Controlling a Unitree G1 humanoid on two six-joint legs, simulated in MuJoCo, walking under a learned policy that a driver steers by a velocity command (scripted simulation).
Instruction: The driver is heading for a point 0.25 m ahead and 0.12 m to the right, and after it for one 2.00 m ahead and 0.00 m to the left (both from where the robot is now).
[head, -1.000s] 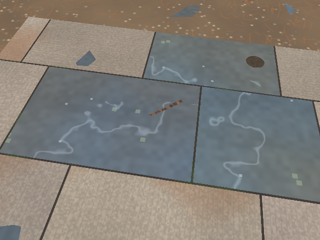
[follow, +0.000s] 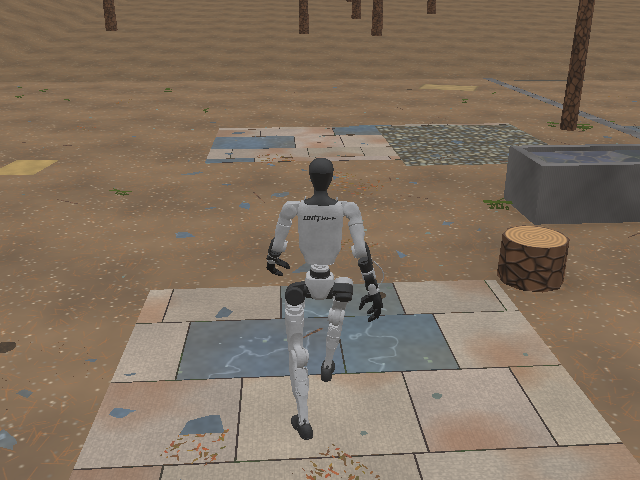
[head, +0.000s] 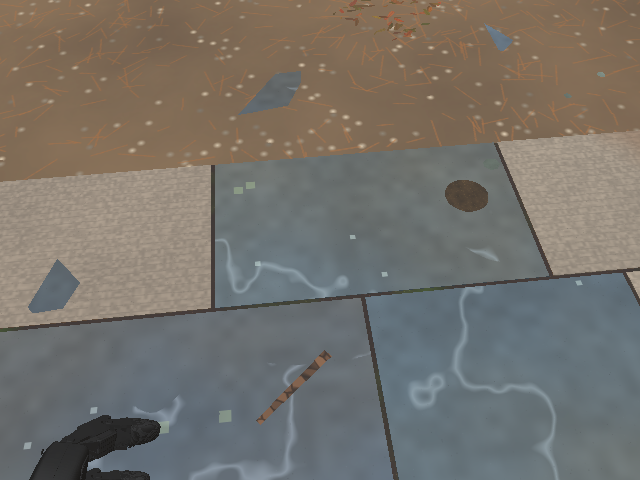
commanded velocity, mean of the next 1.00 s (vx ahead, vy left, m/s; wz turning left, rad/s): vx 1.00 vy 0.00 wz -0.10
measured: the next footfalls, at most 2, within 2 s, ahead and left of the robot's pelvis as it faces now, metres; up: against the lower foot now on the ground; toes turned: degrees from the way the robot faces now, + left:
right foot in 0.04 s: +0.21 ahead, -0.03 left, +0.00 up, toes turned -7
left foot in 0.46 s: +0.66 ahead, +0.03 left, +0.00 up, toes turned -24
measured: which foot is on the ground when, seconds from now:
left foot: down 0.00-0.02, up 0.04-0.44, down 0.46-0.88, up 0.90-1.00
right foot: up 0.00-0.02, down 0.04-0.48, up 0.50-0.84, down 0.86-1.00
